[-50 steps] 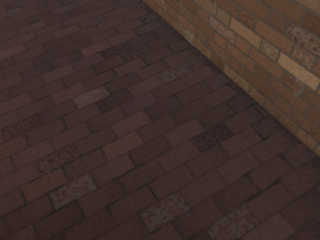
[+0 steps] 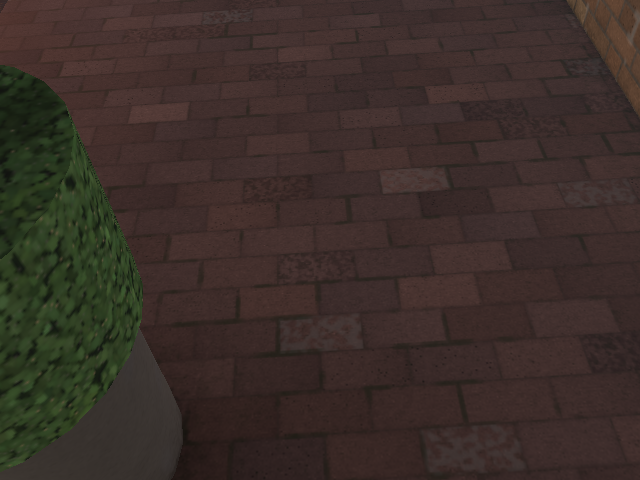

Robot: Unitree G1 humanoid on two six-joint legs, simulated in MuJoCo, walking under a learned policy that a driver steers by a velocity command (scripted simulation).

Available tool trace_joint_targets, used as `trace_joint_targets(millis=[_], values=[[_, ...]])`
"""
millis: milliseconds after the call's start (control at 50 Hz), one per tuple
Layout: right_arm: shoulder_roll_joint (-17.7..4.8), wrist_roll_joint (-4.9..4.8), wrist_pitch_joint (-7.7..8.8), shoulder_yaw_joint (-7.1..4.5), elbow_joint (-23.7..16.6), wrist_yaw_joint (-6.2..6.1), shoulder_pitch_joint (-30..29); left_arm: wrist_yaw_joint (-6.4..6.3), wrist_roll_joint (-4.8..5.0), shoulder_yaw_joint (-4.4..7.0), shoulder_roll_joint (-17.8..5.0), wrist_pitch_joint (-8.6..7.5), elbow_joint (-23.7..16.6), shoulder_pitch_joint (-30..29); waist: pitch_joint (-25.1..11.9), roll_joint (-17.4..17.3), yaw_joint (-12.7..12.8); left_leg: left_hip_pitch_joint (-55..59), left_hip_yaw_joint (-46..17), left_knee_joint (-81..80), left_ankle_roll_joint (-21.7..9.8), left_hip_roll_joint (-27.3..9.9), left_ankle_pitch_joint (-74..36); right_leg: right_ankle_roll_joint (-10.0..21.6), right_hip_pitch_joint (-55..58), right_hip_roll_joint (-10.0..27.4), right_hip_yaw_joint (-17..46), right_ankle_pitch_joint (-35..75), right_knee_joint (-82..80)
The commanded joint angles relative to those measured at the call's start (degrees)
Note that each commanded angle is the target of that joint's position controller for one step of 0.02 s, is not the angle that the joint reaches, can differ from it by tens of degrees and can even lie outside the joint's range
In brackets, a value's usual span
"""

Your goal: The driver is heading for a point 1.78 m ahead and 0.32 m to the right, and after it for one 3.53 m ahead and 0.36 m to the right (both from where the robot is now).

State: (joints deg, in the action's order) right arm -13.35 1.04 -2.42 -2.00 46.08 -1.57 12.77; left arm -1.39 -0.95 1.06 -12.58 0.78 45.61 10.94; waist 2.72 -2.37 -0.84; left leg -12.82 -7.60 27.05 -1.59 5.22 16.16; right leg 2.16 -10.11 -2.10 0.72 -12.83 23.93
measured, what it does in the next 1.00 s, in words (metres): stands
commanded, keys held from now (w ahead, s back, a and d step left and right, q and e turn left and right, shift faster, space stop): no key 1.00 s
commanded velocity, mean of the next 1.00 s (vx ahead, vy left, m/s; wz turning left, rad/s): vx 0.00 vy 0.00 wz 0.03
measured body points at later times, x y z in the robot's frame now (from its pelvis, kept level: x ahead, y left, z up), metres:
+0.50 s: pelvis +0.01 -0.01 +0.00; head +0.02 -0.01 +0.45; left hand +0.07 +0.25 -0.14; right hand +0.04 -0.25 -0.15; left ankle +0.02 +0.11 -0.74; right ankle +0.00 -0.10 -0.74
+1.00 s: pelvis +0.02 -0.02 +0.00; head +0.03 -0.02 +0.45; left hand +0.04 +0.22 -0.15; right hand +0.01 -0.24 -0.16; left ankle +0.02 +0.11 -0.74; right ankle +0.00 -0.10 -0.74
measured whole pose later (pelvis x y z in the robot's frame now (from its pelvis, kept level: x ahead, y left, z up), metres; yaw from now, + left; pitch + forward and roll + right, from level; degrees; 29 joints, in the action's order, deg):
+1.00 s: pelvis +0.02 -0.02 +0.00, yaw -1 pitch -1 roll +0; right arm -8.9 0.9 -0.4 0.6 67.0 -3.4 14.9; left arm -2.0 -0.3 0.5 -10.1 -0.2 64.6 13.8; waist 2.1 -0.6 0.1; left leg -7.1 -6.8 20.4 0.3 2.2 11.8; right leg 3.3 -5.8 -3.6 1.1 -12.7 20.0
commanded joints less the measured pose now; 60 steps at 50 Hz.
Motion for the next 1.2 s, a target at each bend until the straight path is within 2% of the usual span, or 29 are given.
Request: trace_joint_targets(millis=[20, 60, 80, 120, 200, 540, 560, 620, 820, 1080, 1100, 1140, 1160, 1180, 1200], values=[[-4.59, 0.53, 0.97, -0.82, -1.51, 0.05, 0.76, -0.17, 0.07, 1.58, -8.65, -1.31, -2.73, -3.32, -1.99, 10.03, -0.94, 4.95, -1.63, -5.9, 0.93, -3.61, -9.12, 2.69, -0.82, 9.85, 9.68, 6.79, -7.21], [-5.81, 0.04, 1.43, -0.85, -0.21, -0.06, 0.63, 0.18, 0.48, 1.67, -8.48, -1.22, -1.98, -0.6, -2.93, 6.5, 0.79, 5.02, -3.32, -5.7, 1.1, -5.38, -11.02, 1.63, -0.45, 8.14, 9.29, 3.15, -8.07], [-5.13, -0.14, 1.48, -0.69, 0.89, -0.01, 1.48, 0.2, 0.49, 1.65, -8.29, -1.04, -1.56, -1.45, -1.96, 5.29, 0.1, 3.32, -3.17, -5.84, 0.99, -5.46, -10.07, 1.55, 0.78, 7.94, 8.67, 0.94, -8.15], [-4.48, -0.1, 1.6, -0.37, 2.48, -0.32, 1.48, 0.12, 0.33, 1.48, -7.3, -0.79, -0.67, -1.76, -0.71, 3.44, 0.19, 2.4, -3.62, -7.15, 0.84, -5.98, -10.3, 1.44, 1.31, 7.63, 8.12, 0.96, -7.55], [-4.64, -0.14, 2.13, -0.11, 5.19, -0.89, 1.45, 0.22, 0.31, 1.59, -7.09, -0.95, 1.89, -0.67, -1.75, 1.51, 0.79, 2.59, -4.37, -8.37, 0.63, -6.98, -13.25, 1.42, 4.06, 6.88, 6.81, 5.6, -6.18], [-3.13, -0.2, 2.2, 1.08, 15.33, -1.83, 2.98, -0.26, 0.52, 1.18, -5.96, -0.95, 12.59, 2.07, -0.41, 2.06, 0.77, 4.32, -3.73, -9.32, 0.05, -8.1, -13.69, 1.26, 3.86, 6.41, 6.53, 6.45, -7.63], [-3.0, -0.07, 2.18, 1.1, 15.81, -1.65, 3.12, -0.23, 0.79, 1.09, -5.78, -0.95, 13.0, 2.24, -0.2, 1.66, 0.84, 4.4, -3.47, -9.36, 0.16, -8.05, -13.95, 1.4, 3.82, 6.53, 6.55, 6.63, -7.79], [-2.46, -0.11, 2.16, 1.27, 16.91, -1.62, 3.47, -0.33, 0.71, 0.93, -5.51, -0.98, 14.25, 2.9, -0.04, 1.96, 0.84, 4.52, -3.24, -9.34, 0.22, -8.09, -13.89, 1.42, 3.77, 6.48, 6.48, 6.87, -7.78], [-0.92, -0.16, 2.18, 1.77, 19.44, -1.88, 4.51, -0.65, 0.66, 0.46, -4.04, -1.11, 17.0, 4.49, 0.52, 1.9, 0.97, 3.99, -2.65, -9.08, 0.4, -8.15, -13.65, 1.5, 3.71, 6.34, 6.41, 7.42, -7.6], [0.58, -0.17, 2.16, 2.11, 21.0, -2.11, 6.03, -0.93, 0.67, 0.16, -2.49, -1.33, 18.61, 5.95, 0.83, 1.89, 0.94, 3.5, -2.01, -8.45, 0.69, -8.24, -13.38, 1.74, 3.7, 6.23, 6.43, 8.64, -7.41], [1.01, -0.02, 2.1, 2.22, 21.12, -2.14, 6.36, -0.91, 0.6, 0.14, -2.35, -1.31, 18.72, 6.28, -0.18, 2.09, 1.11, 3.59, -1.62, -8.54, 0.56, -7.7, -9.75, 1.91, 4.09, 5.91, 6.63, 3.41, -8.28], [0.64, 0.55, 1.9, 1.9, 20.35, -2.01, 5.72, -0.9, 0.54, 1.09, -4.57, -0.85, 18.69, 7.0, 1.11, 4.77, 1.76, -0.14, 0.94, -4.25, -0.11, -4.7, 1.4, 3.63, 3.35, 5.93, 9.15, -12.7, -10.05], [0.64, 0.96, 1.83, 1.73, 19.46, -1.77, 4.83, -0.89, 0.6, 1.76, -5.85, -0.48, 18.87, 8.57, 1.96, 7.37, 2.61, -4.44, 2.99, 0.72, -0.62, -2.62, 8.34, 5.79, 3.62, 7.55, 12.62, -23.35, -11.42], [0.86, 1.47, 1.92, 1.71, 18.3, -1.42, 3.54, -0.87, 0.59, 2.21, -6.45, -0.22, 19.22, 10.94, 3.83, 9.38, 3.64, -9.33, 5.33, 5.9, -1.0, -1.51, 11.97, 8.31, 3.52, 10.92, 17.5, -32.03, -14.19], [1.63, 2.06, 2.28, 1.89, 16.96, -1.03, 1.96, -0.87, 0.49, 2.53, -6.5, -0.22, 19.7, 12.95, 6.52, 10.51, 4.43, -12.5, 7.44, 10.59, -1.19, -2.59, 11.68, 10.95, 2.23, 15.02, 22.39, -36.13, -16.67]])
